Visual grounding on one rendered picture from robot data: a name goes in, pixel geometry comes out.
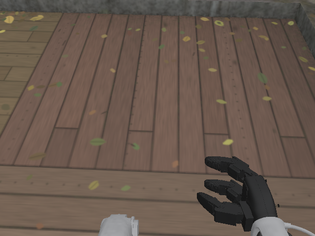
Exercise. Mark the right robot forearm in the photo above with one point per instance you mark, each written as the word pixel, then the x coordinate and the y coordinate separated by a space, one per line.
pixel 269 226

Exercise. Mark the left robot thigh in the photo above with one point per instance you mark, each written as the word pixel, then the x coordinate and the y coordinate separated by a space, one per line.
pixel 119 225

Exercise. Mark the robot right hand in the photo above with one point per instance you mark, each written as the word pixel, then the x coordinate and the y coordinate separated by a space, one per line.
pixel 250 202

